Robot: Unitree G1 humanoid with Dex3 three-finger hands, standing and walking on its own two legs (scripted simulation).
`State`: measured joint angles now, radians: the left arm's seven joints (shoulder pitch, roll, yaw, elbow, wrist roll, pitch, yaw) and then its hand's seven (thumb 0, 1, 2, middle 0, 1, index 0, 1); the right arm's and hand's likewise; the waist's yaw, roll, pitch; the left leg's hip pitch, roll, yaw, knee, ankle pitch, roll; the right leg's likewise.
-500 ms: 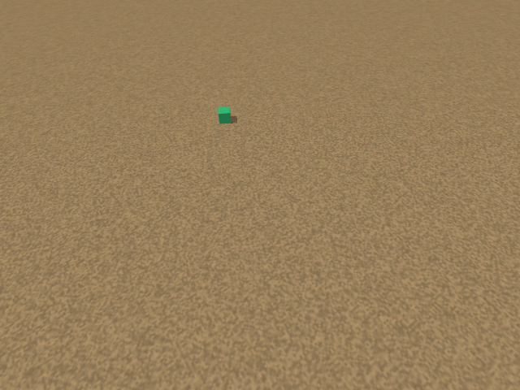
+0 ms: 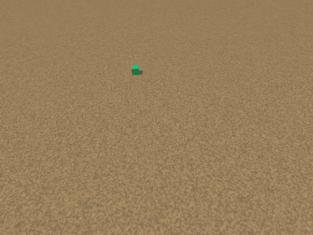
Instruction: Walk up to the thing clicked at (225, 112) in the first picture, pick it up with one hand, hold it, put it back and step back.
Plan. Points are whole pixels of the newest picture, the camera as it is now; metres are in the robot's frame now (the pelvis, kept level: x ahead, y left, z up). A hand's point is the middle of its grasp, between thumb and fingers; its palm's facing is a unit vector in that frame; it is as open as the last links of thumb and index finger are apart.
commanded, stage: stand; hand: left
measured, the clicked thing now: (135, 69) +1.88 +0.31 -0.74
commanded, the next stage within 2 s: walk up in 0.62 s
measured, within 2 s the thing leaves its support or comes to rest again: neither
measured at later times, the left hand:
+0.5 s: hand out of the picture +0.08 +0.25 -0.16, palm faces -0.02 -0.94 -0.34, open 7.4 cm
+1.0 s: hand out of the picture +0.10 +0.38 -0.19, palm faces +0.09 -0.92 -0.37, open 7.4 cm
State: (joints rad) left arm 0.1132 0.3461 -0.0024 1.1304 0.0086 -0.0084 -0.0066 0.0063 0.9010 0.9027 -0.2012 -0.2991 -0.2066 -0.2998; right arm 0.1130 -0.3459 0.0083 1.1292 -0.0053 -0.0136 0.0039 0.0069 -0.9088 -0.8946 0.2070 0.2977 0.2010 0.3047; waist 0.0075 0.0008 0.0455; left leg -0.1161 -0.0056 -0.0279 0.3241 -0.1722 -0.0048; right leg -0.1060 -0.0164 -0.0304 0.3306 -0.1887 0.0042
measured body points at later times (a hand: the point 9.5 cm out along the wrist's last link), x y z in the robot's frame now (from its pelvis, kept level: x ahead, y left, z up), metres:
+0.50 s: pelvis +0.01 +0.00 +0.00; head +0.02 +0.00 +0.45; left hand +0.08 +0.30 -0.13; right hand +0.08 -0.30 -0.13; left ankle +0.00 +0.12 -0.75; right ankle +0.00 -0.12 -0.75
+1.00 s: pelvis +0.11 +0.08 -0.03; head +0.11 +0.11 +0.42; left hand +0.10 +0.43 -0.16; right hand +0.23 -0.26 -0.11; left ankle +0.16 +0.21 -0.75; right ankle +0.00 -0.11 -0.73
